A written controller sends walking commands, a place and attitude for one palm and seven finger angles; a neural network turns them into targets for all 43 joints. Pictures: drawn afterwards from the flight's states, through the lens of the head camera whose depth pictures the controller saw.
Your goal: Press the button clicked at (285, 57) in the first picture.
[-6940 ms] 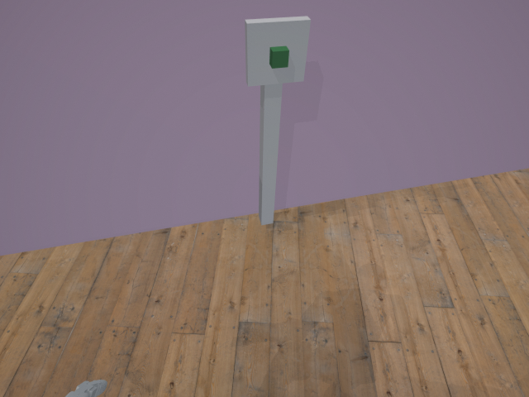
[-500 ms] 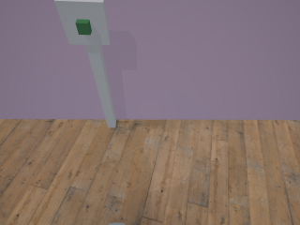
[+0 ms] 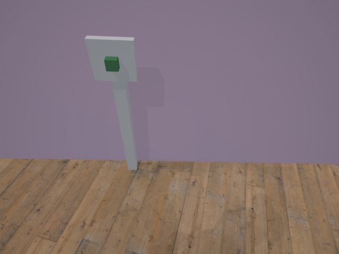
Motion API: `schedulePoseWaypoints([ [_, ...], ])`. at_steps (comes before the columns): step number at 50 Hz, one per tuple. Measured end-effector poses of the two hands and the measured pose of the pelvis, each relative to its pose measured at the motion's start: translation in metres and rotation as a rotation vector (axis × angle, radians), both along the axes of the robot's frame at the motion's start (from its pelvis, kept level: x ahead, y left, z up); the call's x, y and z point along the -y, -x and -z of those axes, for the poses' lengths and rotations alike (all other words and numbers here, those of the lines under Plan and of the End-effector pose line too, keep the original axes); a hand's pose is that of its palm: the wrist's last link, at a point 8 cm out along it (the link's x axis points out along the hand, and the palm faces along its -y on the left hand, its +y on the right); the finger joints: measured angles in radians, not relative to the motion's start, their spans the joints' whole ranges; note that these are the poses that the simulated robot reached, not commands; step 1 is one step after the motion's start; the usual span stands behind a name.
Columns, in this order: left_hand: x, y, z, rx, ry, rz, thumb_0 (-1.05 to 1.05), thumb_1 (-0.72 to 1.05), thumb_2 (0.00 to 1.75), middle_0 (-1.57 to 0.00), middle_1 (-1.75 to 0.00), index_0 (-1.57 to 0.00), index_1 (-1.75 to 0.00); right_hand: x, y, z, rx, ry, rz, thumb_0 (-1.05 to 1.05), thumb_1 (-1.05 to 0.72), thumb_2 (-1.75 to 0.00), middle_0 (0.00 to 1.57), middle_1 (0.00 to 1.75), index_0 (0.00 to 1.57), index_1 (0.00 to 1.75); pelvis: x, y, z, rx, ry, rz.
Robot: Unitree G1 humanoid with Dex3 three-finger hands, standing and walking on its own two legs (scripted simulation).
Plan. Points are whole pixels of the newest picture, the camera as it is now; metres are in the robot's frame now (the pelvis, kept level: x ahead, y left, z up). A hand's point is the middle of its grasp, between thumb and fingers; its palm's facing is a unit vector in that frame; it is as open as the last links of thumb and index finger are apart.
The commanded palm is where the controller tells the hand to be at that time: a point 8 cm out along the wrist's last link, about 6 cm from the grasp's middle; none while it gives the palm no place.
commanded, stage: take the last steps up to it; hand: left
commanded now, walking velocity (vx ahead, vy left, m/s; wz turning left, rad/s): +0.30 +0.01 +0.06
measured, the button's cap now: (112, 63) +0.78 +0.25 +0.06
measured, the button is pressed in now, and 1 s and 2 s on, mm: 0 0 0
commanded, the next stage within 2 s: come to a stop and stand still in 0.70 s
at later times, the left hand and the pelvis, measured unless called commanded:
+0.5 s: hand out of the picture +0.08 +0.10 -0.16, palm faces +0.16 -0.96 -0.22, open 7.2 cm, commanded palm none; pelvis +0.13 -0.07 +0.00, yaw +4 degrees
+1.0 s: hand (104, 228) +0.25 +0.20 -0.19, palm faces +0.14 -0.97 -0.19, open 7.4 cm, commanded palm none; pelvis +0.26 +0.02 -0.01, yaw +3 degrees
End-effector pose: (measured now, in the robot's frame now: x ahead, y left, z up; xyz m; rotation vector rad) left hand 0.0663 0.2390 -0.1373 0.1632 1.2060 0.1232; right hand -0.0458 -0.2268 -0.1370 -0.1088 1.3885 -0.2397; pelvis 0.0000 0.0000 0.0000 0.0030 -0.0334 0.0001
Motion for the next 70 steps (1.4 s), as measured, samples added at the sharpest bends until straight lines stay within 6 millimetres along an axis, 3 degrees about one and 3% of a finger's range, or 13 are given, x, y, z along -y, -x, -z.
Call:
schedulePoseWaypoints([
  [6, 0.037, -0.057, -0.009, 0.06, -0.009, 0.045, 0.01, 0.91, 0.9, -0.2, -0.3, -0.2, -0.3, 0.008, 0.037, 0.013, -0.169, -0.072, 0.058, 0.0, -0.91, -0.9, 0.2, 0.3, 0.21, 0.3, 0.025, -0.027, 0.005, 0.0, -0.016, 0.0],
  [11, 0.067, -0.086, -0.002, 0.123, -0.025, 0.029, 0.01, 0.91, 0.9, -0.2, -0.3, -0.2, -0.3, 0.029, 0.026, 0.03, -0.249, -0.12, 0.048, 0.0, -0.91, -0.9, 0.2, 0.3, 0.2, 0.3, 0.054, -0.054, 0.02, 0.008, -0.013, -0.019],
  [14, 0.079, -0.073, -0.004, 0.093, -0.018, -0.029, 0.0, 0.91, 0.9, -0.2, -0.3, -0.2, -0.3, 0.048, -0.014, 0.029, -0.208, -0.116, 0.012, 0.0, -0.91, -0.9, 0.2, 0.3, 0.2, 0.3, 0.064, -0.069, 0.014, 0.015, -0.014, -0.036],
  [19, 0.076, -0.041, -0.01, -0.017, -0.059, -0.124, -0.01, 0.95, 0.9, -0.2, -0.3, -0.2, -0.3, 0.073, -0.109, 0.022, -0.047, -0.081, -0.051, 0.0, -0.91, -0.9, 0.2, 0.3, 0.2, 0.3, 0.073, -0.096, 0.002, 0.008, -0.015, -0.052],
  [25, 0.092, 0.001, -0.007, -0.19, -0.012, -0.195, 0.0, 0.94, 0.9, -0.2, -0.3, -0.2, -0.3, 0.075, -0.217, 0.012, 0.107, -0.059, -0.129, 0.0, -0.91, -0.9, 0.19, 0.3, 0.2, 0.3, 0.069, -0.131, -0.002, -0.004, -0.007, -0.062],
  [33, 0.109, 0.027, -0.002, -0.381, 0.086, -0.301, 0.01, 0.91, 0.9, -0.2, -0.3, -0.2, -0.3, 0.03, -0.343, 0.004, 0.212, -0.065, -0.267, 0.0, -0.91, -0.9, 0.19, 0.3, 0.2, 0.3, 0.04, -0.182, 0.003, -0.019, 0.007, -0.083],
  [37, 0.098, 0.02, 0.006, -0.46, 0.125, -0.332, 0.01, 0.91, 0.9, -0.2, -0.3, -0.2, -0.3, -0.01, -0.4, 0.005, 0.266, -0.066, -0.321, 0.0, -0.91, -0.9, 0.19, 0.3, 0.2, 0.3, 0.014, -0.212, 0.013, -0.025, 0.011, -0.085],
  [40, 0.077, 0.0, 0.019, -0.489, 0.136, -0.321, 0.01, 0.91, 0.9, -0.2, -0.3, -0.2, -0.3, -0.035, -0.423, 0.01, 0.313, -0.056, -0.323, 0.0, -0.91, -0.9, 0.2, 0.3, 0.2, 0.3, -0.004, -0.23, 0.024, -0.018, 0.01, -0.083],
  [45, 0.028, -0.08, 0.025, -0.364, 0.076, -0.246, 0.01, 0.91, 0.9, -0.2, -0.3, -0.2, -0.3, -0.05, -0.415, 0.004, 0.298, -0.047, -0.218, -0.02, -0.93, -0.9, 0.2, 0.3, 0.21, 0.3, -0.019, -0.25, 0.015, 0.001, -0.002, -0.056],
  [51, -0.012, -0.184, 0.023, -0.156, 0.008, -0.163, 0.01, 0.91, 0.9, -0.2, -0.3, -0.2, -0.3, -0.03, -0.406, -0.005, 0.249, 0.025, -0.173, -0.05, -0.95, -0.9, 0.2, 0.3, 0.21, 0.3, -0.02, -0.26, 0.008, -0.003, -0.002, -0.055],
  [56, -0.022, -0.24, 0.013, -0.032, -0.033, -0.124, 0.0, 0.91, 0.9, -0.2, -0.3, -0.19, -0.3, -0.007, -0.377, -0.003, 0.159, 0.048, -0.138, -0.03, -0.93, -0.9, 0.2, 0.3, 0.21, 0.3, -0.009, -0.261, 0.007, -0.008, 0.011, -0.053],
  [63, 0.006, -0.268, 0.0, 0.029, -0.076, -0.051, 0.0, 0.91, 0.9, -0.2, -0.3, -0.19, -0.3, 0.027, -0.328, 0.016, 0.064, 0.003, -0.073, -0.01, -0.91, -0.9, 0.2, 0.3, 0.21, 0.3, 0.02, -0.251, 0.011, -0.013, 0.003, -0.04],
  [70, 0.053, -0.239, -0.011, 0.01, -0.083, -0.032, 0.0, 0.91, 0.9, -0.2, -0.3, -0.2, -0.3, 0.052, -0.29, 0.035, -0.018, -0.072, -0.038, 0.0, -0.91, -0.9, 0.2, 0.3, 0.2, 0.3, 0.048, -0.24, 0.01, -0.005, -0.029, -0.041],
])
